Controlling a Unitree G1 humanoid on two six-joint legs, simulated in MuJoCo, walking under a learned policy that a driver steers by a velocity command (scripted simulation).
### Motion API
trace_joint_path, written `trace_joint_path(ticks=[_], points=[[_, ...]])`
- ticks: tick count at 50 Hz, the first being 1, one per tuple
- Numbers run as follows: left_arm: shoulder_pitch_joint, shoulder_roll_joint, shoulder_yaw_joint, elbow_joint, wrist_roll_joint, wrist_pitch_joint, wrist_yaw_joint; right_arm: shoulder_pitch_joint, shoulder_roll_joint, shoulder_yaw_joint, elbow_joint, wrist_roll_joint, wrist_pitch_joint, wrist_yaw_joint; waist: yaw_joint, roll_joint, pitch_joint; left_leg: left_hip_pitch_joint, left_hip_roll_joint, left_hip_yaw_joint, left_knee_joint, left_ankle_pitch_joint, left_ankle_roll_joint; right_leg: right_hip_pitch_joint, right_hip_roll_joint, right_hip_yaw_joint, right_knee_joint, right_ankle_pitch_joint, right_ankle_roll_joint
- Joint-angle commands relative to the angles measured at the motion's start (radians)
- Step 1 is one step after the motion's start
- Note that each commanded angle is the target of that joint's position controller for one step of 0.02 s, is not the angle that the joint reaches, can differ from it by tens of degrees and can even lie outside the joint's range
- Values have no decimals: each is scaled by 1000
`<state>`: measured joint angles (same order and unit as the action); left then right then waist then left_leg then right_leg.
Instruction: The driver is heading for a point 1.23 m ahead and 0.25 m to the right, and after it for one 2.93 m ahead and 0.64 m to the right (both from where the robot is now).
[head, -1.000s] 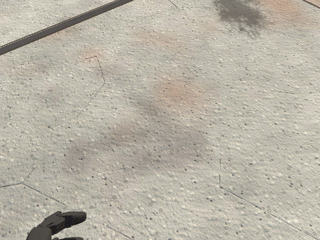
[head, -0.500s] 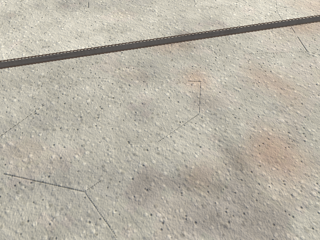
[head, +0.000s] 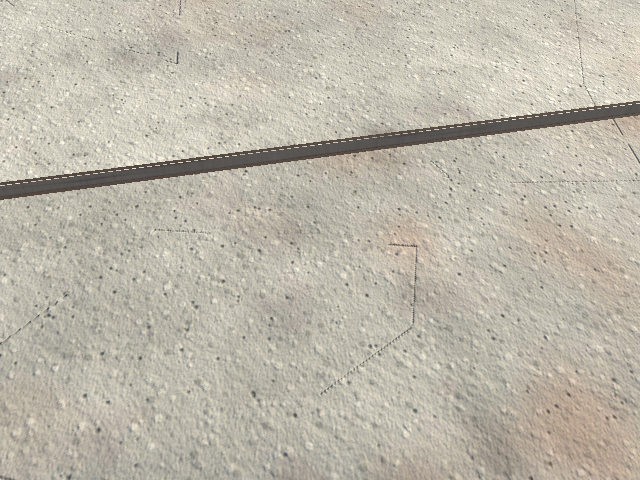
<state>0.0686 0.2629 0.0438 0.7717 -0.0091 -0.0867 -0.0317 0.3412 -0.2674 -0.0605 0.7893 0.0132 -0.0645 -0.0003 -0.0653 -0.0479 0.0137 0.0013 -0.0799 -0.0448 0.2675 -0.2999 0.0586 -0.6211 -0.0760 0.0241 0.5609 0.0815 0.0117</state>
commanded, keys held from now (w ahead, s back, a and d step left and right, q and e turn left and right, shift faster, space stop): w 0.50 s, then w+e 0.50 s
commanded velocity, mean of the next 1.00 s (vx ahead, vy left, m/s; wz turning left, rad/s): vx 0.50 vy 0.00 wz -0.15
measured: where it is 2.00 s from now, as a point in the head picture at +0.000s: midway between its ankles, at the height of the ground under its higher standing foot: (379, 291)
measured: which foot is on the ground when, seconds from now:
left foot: down 0.00-0.10, up 0.12-0.62, down 0.64-1.00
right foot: up 0.00-0.08, down 0.10-0.64, up 0.66-1.00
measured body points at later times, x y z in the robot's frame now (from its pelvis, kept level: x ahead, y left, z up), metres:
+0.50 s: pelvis +0.27 -0.04 +0.01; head +0.30 -0.05 +0.45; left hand +0.28 +0.24 -0.12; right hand +0.48 -0.28 -0.09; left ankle +0.46 +0.13 -0.69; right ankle +0.20 -0.13 -0.74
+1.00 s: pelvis +0.54 +0.00 +0.00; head +0.56 -0.01 +0.45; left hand +0.75 +0.22 -0.10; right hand +0.52 -0.29 -0.12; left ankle +0.49 +0.11 -0.74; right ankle +0.67 -0.20 -0.68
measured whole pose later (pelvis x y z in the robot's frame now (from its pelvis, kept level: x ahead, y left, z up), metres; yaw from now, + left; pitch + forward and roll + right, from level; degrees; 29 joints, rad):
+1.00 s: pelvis +0.54 +0.00 +0.00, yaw -13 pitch +1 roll +2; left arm 0.15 0.29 0.07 0.79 -0.02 -0.02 -0.02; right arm 0.31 -0.26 -0.07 0.88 -0.01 -0.09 -0.01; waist -0.06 -0.04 0.02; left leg 0.00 -0.01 0.22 0.23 -0.24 0.01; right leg -0.69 -0.12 0.04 0.81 -0.01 -0.01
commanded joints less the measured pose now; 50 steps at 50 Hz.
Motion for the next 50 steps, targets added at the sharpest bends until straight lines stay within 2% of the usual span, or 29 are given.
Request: trace_joint_path(ticks=[1, 3, 4, 5, 6, 7, 8, 9, 10, 11, 12, 15, 18, 22, 25, 27, 29, 30, 31, 32, 33, 34, 35, 36, 37, 39, 42, 46, 50], points=[[-109, 102, 22, -98, -2, -27, -15, 40, -172, -48, -14, 5, 3, -11, 2, 136, 47, 38, 321, -141, -9, 391, 135, -17, 10, 3, -53, -73, -41], [-11, 131, 36, -74, 0, -31, -14, 14, -184, -52, -13, 4, 12, -15, 60, 155, -9, 55, 302, -121, 102, 635, 108, 134, 55, -41, -73, -139, -76], [123, 167, 56, -33, 5, -31, -8, 2, -171, -44, -15, 1, 16, -15, 127, 136, -96, 21, 247, -80, 263, 752, 84, 326, 79, -64, -83, -116, -106], [294, 225, 71, -2, 17, -30, -1, 12, -129, -24, -32, -14, 19, -16, 189, 53, -246, -149, 187, -37, 543, 557, 49, 624, -64, 90, -44, -79, -168], [377, 302, 91, 25, 21, -25, -3, 157, -25, 5, -43, -6, -1, -9, 130, -234, -373, -558, 5, -2, 922, -54, -31, 979, -290, 571, -135, -288, -336], [383, 207, 65, 28, -4, -24, -7, 119, -94, -3, -28, 5, -19, -4, 168, -200, -377, -694, 16, -123, 1043, -273, -26, 1002, -299, 733, -251, -464, -335], [308, 165, 50, 16, -6, -22, -3, 17, -153, -19, -55, 25, -30, 1, 170, -118, -218, -769, 73, -108, 1074, -202, -17, 881, -272, 583, -265, -484, -285], [238, 148, 43, 1, 3, -16, 1, -53, -150, -16, -73, 21, -35, -1, 147, -27, -136, -749, 127, -68, 1030, -110, -13, 740, -234, 462, -279, -406, -255], [190, 128, 35, -3, 11, -14, 0, -91, -142, -19, -81, 4, -35, -3, 122, 5, -67, -721, 160, -50, 961, -52, -17, 615, -199, 380, -306, -301, -246], [168, 107, 26, -6, 21, -18, 0, -76, -136, -24, -78, -2, -28, -4, 89, -18, -54, -663, 189, -54, 915, -11, -18, 543, -170, 324, -331, -226, -237], [162, 104, 25, -3, 21, -21, -1, -51, -119, -22, -71, -1, -19, -4, 72, -37, -55, -622, 197, -48, 887, 6, -25, 504, -154, 289, -354, -182, -240], [178, 135, 32, 20, 10, -29, 5, -63, -84, -15, -75, -7, 0, -8, 59, -29, -29, -635, 213, -24, 783, 56, -54, 455, -146, 199, -408, -79, -261], [207, 155, 37, 38, 6, -20, 19, -156, -70, -9, -98, -11, -2, -8, 83, -9, -5, -685, 218, -12, 613, 214, -74, 479, -127, 129, -432, -34, -246], [264, 169, 37, 68, -5, -9, 26, -283, -45, 2, -124, -4, -14, 6, 131, -10, 22, -637, 182, 25, 386, 382, -74, 505, -98, 55, -432, -39, -212], [316, 175, 38, 97, -9, 6, 27, -364, -46, 5, -151, 4, -22, 22, 160, -10, 48, -645, 163, 33, 304, 379, -63, 579, -133, 65, -403, -45, -212], [337, 178, 41, 113, -14, 19, 30, -400, -57, 2, -172, 5, -31, 34, 156, -13, 62, -646, 150, 21, 260, 320, -47, 630, -162, 100, -360, -12, -205], [322, 196, 48, 116, -16, 29, 37, -360, -84, -8, -167, 3, -40, 39, 117, -30, 42, -569, 131, 20, 222, 253, -27, 658, -178, 129, -299, 56, -189], [296, 208, 51, 111, -17, 33, 39, -290, -105, -19, -149, 0, -44, 36, 71, -38, 5, -458, 108, 39, 196, 236, -12, 645, -164, 124, -229, 168, -175], [282, 192, 45, 106, -14, 34, 40, -151, -148, -42, -107, -4, -46, 28, 2, -22, -85, -247, 96, 54, 180, 255, 14, 594, -111, 91, -79, 251, -149], [271, 137, 23, 80, 4, 31, 39, 31, -215, -63, -74, -22, -46, 16, -71, 46, -240, 63, 240, -80, 236, 283, 74, 412, -48, 50, 195, 76, -110], [407, 20, -10, 66, 1, 12, 35, 101, -292, -81, -54, -27, -34, 14, -25, 303, -386, 423, 491, -503, 174, 117, 215, 14, 113, -16, 559, -476, -38], [374, 104, 9, 83, -19, -1, 32, 117, -197, -57, -56, -21, -30, 13, -58, 274, -401, 389, 499, -638, 76, -20, 210, -84, 92, 109, 696, -660, -39], [290, 166, 30, 55, -41, -4, 30, 47, -155, -41, -58, -16, -30, 10, -50, 217, -241, 263, 469, -489, 49, -45, 165, -149, 44, 108, 737, -590, -46], [236, 158, 31, 42, -38, -2, 33, -25, -130, -32, -63, -16, -31, 9, -22, 165, -154, 125, 432, -371, 19, 7, 141, -131, -2, 80, 713, -506, -46], [214, 148, 35, 38, -25, 5, 36, -82, -100, -24, -60, -18, -34, 12, 7, 145, -84, 5, 395, -281, -24, 67, 130, -99, -29, 76, 664, -445, -42], [258, 111, 39, 50, -26, 34, 36, -143, -72, -20, -51, -25, -48, 15, 62, 176, -43, -127, 352, -150, -92, 146, 116, 2, -62, 81, 615, -376, -35], [231, 77, 39, 27, -20, 63, 38, -153, -96, -31, -26, -28, -61, 9, 82, 137, 0, -173, 354, -27, -139, 261, 130, -30, -72, 83, 563, -298, -17], [143, 62, 36, -9, -13, 59, 22, -127, -128, -42, 4, -30, -53, -8, 62, 110, 25, -128, 336, 107, -152, 323, 116, -66, -64, 65, 355, -108, -9], [2, 44, 24, -62, -9, 54, -4, -79, -163, -52, 30, -17, -36, -18, 9, 86, 66, -60, 353, 191, -149, 334, 102, -55, -48, -10, 174, -40, -27]])
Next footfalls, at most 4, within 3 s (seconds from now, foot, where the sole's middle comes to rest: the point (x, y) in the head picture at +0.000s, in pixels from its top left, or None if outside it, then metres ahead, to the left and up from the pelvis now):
0.10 right None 0.24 -0.14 -0.78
0.64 left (255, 457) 0.53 0.11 -0.78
1.16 right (388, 353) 0.76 -0.20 -0.78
1.62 left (335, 268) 1.01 -0.10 -0.78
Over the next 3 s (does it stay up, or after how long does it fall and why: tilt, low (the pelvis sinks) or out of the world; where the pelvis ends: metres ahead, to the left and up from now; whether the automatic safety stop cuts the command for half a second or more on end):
stays up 1.02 -0.19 0.00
